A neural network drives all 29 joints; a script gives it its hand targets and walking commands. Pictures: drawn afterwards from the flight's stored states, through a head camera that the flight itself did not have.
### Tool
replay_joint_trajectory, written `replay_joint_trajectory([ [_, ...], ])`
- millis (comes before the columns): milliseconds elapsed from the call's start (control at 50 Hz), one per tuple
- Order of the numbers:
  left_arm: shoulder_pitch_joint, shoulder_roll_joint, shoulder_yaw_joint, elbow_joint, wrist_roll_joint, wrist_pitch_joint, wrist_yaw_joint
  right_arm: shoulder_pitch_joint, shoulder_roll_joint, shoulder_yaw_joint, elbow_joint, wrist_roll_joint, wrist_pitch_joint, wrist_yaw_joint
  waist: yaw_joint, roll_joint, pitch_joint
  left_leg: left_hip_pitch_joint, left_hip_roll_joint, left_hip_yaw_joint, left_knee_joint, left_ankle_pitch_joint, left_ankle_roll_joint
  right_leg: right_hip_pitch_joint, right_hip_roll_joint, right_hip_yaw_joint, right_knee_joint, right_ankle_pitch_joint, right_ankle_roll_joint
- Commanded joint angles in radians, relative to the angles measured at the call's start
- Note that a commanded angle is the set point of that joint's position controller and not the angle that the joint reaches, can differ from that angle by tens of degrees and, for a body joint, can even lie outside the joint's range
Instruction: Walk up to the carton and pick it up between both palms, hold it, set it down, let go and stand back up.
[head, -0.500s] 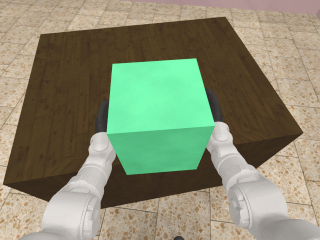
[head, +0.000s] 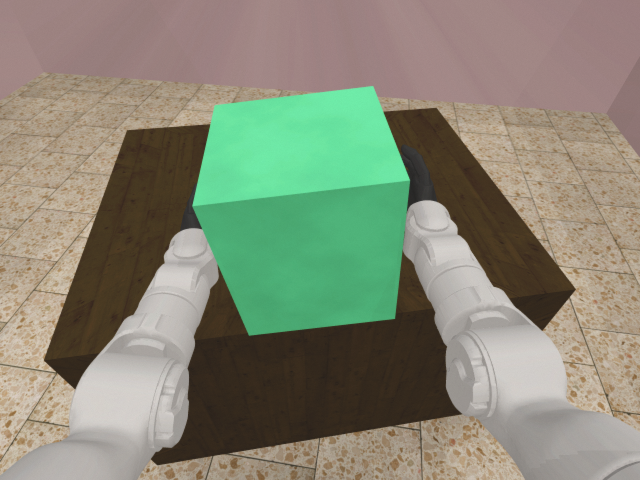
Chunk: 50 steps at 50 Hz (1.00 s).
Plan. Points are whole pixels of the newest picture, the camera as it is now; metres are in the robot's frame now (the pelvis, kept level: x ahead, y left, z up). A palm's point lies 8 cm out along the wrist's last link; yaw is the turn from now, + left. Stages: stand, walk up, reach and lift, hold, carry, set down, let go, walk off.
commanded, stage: reach and lift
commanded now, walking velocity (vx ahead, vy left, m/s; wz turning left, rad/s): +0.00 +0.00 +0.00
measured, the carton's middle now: (308, 216) +0.42 -0.02 +0.12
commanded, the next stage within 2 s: hold in 1.64 s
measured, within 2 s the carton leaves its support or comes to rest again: neither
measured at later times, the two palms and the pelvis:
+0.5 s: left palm (170, 224) +0.41 +0.16 +0.13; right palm (402, 207) +0.40 -0.14 +0.15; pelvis +0.01 +0.03 +0.01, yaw -1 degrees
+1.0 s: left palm (164, 196) +0.42 +0.16 +0.17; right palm (402, 193) +0.41 -0.14 +0.16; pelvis +0.05 +0.02 +0.02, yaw +1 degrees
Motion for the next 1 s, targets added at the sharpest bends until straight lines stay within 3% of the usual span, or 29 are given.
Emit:
replay_joint_trajectory([
  [0,-1.091,-0.782,-0.155,-0.434,0.065,-0.071,-0.135,-0.665,0.828,0.227,-0.089,-0.014,0.059,0.100,-0.004,-0.012,-0.451,0.220,-0.129,0.064,-0.077,-0.052,0.061,0.346,0.020,0.078,-0.166,-0.152,0.031],
  [100,-1.029,-0.697,-0.013,-0.347,0.135,-0.001,-0.168,-0.697,0.782,0.168,-0.087,-0.010,0.100,0.110,0.021,-0.075,-0.364,0.279,-0.135,0.083,-0.100,-0.029,0.063,0.378,0.007,0.078,-0.235,-0.198,0.037],
  [200,-0.952,-0.658,0.047,-0.357,0.195,0.054,-0.186,-0.662,0.680,0.115,-0.100,-0.043,0.104,0.129,0.012,-0.050,-0.300,0.350,-0.121,0.083,-0.146,-0.032,0.050,0.382,0.031,0.032,-0.253,-0.160,0.027],
  [280,-0.906,-0.663,0.015,-0.430,0.204,0.089,-0.186,-0.649,0.642,0.116,-0.170,-0.058,0.087,0.145,0.005,-0.035,-0.298,0.365,-0.106,0.083,-0.183,-0.054,0.045,0.404,0.048,0.009,-0.250,-0.122,0.023],
  [440,-0.788,-0.784,-0.246,-0.736,0.129,0.160,-0.145,-0.578,0.633,0.278,-0.449,-0.002,0.045,0.153,-0.013,0.056,-0.449,0.441,-0.083,0.069,-0.178,0.077,0.010,0.455,0.081,-0.014,-0.231,0.048,0.015],
  [520,-0.712,-0.800,-0.354,-0.883,0.092,0.224,-0.135,-0.520,0.620,0.369,-0.578,0.056,0.068,0.142,-0.015,0.061,-0.438,0.482,-0.080,0.060,-0.153,0.139,0.000,0.466,0.086,-0.008,-0.243,0.077,0.018],
  [600,-0.656,-0.805,-0.405,-0.997,0.065,0.286,-0.140,-0.504,0.617,0.431,-0.731,0.093,0.102,0.122,-0.014,0.041,-0.457,0.476,-0.083,0.056,-0.140,0.151,0.014,0.508,0.077,0.008,-0.244,0.110,0.026],
  [680,-0.569,-0.772,-0.411,-1.069,0.083,0.354,-0.155,-0.435,0.588,0.460,-0.803,0.126,0.155,0.095,-0.020,0.015,-0.404,0.493,-0.090,0.051,-0.130,0.204,0.020,0.556,0.075,0.015,-0.244,0.188,0.040],
  [780,-0.439,-0.685,-0.317,-1.072,0.154,0.425,-0.222,-0.360,0.532,0.457,-0.874,0.143,0.193,0.048,-0.015,-0.037,-0.317,0.470,-0.103,0.044,-0.148,0.256,0.045,0.677,0.058,0.023,-0.243,0.351,0.073],
  [880,-0.396,-0.678,-0.352,-1.175,0.171,0.455,-0.257,-0.304,0.519,0.485,-0.975,0.155,0.188,0.022,-0.034,-0.020,-0.351,0.528,-0.108,0.043,-0.133,0.365,0.031,0.724,0.063,0.013,-0.234,0.472,0.078],
  [900,-0.373,-0.668,-0.354,-1.172,0.186,0.469,-0.264,-0.292,0.495,0.480,-0.982,0.154,0.192,0.018,-0.034,0.000,-0.328,0.538,-0.108,0.042,-0.135,0.381,0.024,0.722,0.063,0.010,-0.240,0.462,0.077],
  [980,-0.293,-0.645,-0.352,-1.200,0.205,0.518,-0.284,-0.253,0.456,0.481,-1.011,0.166,0.201,0.010,-0.038,-0.018,-0.242,0.562,-0.098,0.039,-0.137,0.391,0.009,0.702,0.065,0.001,-0.262,0.407,0.073],
])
